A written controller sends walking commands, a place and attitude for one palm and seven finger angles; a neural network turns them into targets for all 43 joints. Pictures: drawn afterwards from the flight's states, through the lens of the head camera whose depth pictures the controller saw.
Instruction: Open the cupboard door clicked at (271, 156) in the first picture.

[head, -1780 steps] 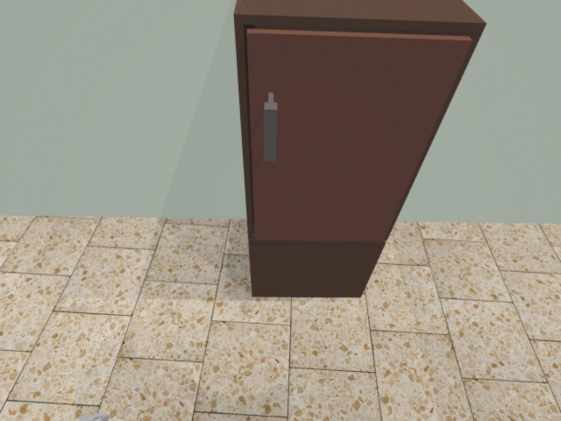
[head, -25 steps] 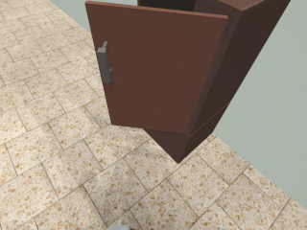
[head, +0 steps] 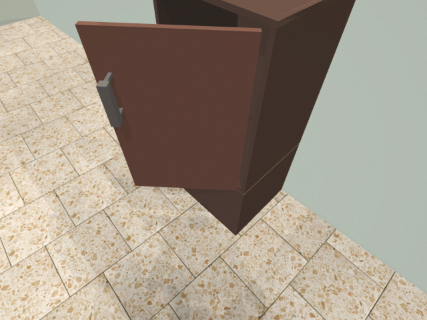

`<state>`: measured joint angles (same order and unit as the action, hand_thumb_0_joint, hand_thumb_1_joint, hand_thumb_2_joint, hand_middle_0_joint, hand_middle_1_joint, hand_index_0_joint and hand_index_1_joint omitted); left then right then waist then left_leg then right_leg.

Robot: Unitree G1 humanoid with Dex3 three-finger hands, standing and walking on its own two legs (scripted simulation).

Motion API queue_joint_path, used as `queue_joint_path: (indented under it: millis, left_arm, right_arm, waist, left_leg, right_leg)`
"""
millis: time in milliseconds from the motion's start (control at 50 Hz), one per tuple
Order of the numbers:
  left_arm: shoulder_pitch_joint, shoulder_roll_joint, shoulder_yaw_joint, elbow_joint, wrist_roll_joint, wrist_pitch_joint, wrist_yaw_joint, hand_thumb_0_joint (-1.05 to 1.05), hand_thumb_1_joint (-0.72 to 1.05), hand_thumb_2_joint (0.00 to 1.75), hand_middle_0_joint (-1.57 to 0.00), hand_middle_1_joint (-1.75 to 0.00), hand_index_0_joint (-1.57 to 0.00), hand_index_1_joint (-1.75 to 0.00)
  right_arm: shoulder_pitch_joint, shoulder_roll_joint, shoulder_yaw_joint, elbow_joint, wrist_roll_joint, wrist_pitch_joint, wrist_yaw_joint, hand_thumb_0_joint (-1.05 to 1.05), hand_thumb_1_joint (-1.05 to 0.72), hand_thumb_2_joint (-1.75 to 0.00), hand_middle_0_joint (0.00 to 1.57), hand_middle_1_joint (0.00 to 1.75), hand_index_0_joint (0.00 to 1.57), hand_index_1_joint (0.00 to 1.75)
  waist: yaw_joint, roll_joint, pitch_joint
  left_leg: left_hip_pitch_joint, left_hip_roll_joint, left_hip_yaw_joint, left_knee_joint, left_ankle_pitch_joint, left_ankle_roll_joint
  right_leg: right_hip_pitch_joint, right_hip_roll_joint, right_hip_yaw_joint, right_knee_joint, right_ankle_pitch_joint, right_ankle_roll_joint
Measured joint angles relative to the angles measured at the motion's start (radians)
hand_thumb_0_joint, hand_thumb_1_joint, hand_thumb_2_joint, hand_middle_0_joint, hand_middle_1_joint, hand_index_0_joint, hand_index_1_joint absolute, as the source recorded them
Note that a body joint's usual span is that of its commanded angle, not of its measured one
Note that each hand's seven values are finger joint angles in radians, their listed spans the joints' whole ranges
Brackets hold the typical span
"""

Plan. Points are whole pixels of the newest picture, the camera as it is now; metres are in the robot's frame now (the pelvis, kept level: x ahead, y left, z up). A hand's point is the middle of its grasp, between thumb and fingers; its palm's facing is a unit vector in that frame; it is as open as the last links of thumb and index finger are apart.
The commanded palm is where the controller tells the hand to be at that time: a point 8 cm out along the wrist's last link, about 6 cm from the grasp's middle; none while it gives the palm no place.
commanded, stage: come to a stop and stand still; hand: left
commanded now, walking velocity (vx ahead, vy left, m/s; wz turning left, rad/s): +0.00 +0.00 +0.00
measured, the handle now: (113, 99) +0.59 +0.27 +0.07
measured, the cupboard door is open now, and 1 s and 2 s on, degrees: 42 42 42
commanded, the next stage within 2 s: look again from close up in 0.18 s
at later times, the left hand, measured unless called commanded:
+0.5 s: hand out of the picture +0.00 +0.18 -0.17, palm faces +0.01 -0.98 -0.20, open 7.3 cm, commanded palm none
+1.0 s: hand out of the picture +0.02 +0.19 -0.17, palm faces +0.00 -0.98 -0.20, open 7.3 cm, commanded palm none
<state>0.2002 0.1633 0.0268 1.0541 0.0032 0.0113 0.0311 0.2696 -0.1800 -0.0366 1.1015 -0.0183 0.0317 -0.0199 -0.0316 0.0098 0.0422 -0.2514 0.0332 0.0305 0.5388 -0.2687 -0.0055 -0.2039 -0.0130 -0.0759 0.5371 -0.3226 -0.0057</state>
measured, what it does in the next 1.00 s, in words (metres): stands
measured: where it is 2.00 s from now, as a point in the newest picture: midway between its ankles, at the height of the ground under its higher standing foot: outside the picture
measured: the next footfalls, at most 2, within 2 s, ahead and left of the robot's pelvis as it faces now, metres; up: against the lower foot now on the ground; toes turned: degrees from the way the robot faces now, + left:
right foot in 1.74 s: +0.06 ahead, -0.02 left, +0.00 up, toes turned -1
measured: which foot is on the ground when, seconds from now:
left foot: down 0.00-1.00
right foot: down 0.00-1.00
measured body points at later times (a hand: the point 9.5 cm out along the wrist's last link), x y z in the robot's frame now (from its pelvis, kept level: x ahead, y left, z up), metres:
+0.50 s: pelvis +0.00 +0.01 +0.00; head +0.01 +0.00 +0.45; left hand +0.00 +0.23 -0.15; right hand +0.01 -0.22 -0.16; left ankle +0.01 +0.12 -0.73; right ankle -0.02 -0.11 -0.73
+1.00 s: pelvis +0.00 +0.01 +0.00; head +0.02 +0.01 +0.45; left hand +0.02 +0.24 -0.15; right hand +0.01 -0.22 -0.15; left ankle +0.01 +0.12 -0.73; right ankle -0.02 -0.11 -0.73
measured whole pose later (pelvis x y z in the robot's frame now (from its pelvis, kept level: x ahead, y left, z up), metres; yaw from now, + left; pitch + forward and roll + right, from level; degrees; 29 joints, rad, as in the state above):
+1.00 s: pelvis +0.00 +0.01 +0.00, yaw -1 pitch -1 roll +0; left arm 0.27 0.17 0.00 1.08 0.01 -0.01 0.03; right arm 0.26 -0.17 0.01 1.10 -0.02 -0.01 -0.01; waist 0.01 -0.01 0.04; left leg -0.21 0.01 0.07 0.50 -0.27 0.01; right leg -0.18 -0.04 -0.04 0.51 -0.31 0.01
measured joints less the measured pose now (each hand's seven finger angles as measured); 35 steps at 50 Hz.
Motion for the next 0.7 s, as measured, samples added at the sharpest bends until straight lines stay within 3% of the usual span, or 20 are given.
queue_joint_path:
  millis: [100, 200, 280, 380, 700]
  left_arm:
    - [0.007, 0.009, -0.001, 0.036, -0.006, 0.003, -0.003, 0.0, 0.95, 0.89, -0.2, -0.3, -0.2, -0.3]
    - [0.041, -0.008, -0.008, 0.071, -0.006, -0.002, -0.007, 0.0, 0.94, 0.89, -0.2, -0.3, -0.2, -0.3]
    - [0.087, -0.037, -0.026, 0.069, 0.005, -0.028, 0.011, 0.0, 0.92, 0.89, -0.2, -0.3, -0.2, -0.3]
    - [0.121, -0.046, -0.036, 0.062, 0.006, -0.034, 0.009, 0.0, 0.92, 0.89, -0.2, -0.3, -0.2, -0.3]
    - [0.077, 0.002, -0.034, 0.027, 0.005, -0.026, 0.0, 0.0, 0.91, 0.89, -0.2, -0.3, -0.2, -0.3]
  right_arm:
    - [0.008, 0.047, 0.024, 0.042, 0.0, -0.013, -0.008, 0.01, -0.9, -0.9, 0.2, 0.3, 0.2, 0.3]
    - [0.0, 0.064, 0.03, 0.052, -0.001, -0.015, -0.012, 0.01, -0.91, -0.9, 0.2, 0.3, 0.2, 0.3]
    - [0.0, 0.037, 0.028, 0.023, 0.004, -0.016, -0.001, 0.02, -0.92, -0.9, 0.2, 0.3, 0.2, 0.3]
    - [0.013, 0.016, 0.03, -0.03, 0.003, -0.046, 0.002, 0.02, -0.92, -0.9, 0.2, 0.3, 0.2, 0.3]
    - [-0.007, 0.007, 0.05, -0.019, 0.003, -0.048, 0.004, 0.02, -0.92, -0.9, 0.2, 0.3, 0.2, 0.3]
  waist:
    - [0.025, -0.027, 0.006]
    - [0.029, -0.017, 0.007]
    - [0.029, 0.017, 0.007]
    - [0.018, 0.021, 0.003]
    - [0.031, -0.007, -0.007]
  left_leg:
    - [0.037, -0.001, 0.004, -0.059, 0.019, -0.006]
    - [0.06, -0.002, 0.007, -0.102, 0.042, -0.009]
    - [0.018, 0.015, 0.002, -0.032, 0.006, -0.008]
    - [0.012, -0.002, 0.013, 0.002, -0.016, 0.006]
    - [0.052, -0.028, 0.037, -0.064, 0.017, 0.019]
  right_leg:
    - [0.04, 0.002, 0.003, -0.07, 0.036, -0.005]
    - [0.058, 0.003, 0.005, -0.104, 0.053, -0.009]
    - [0.04, 0.019, 0.005, -0.092, 0.053, -0.007]
    - [0.018, -0.001, 0.016, -0.026, 0.015, 0.002]
    - [0.028, -0.025, 0.038, -0.04, 0.027, 0.016]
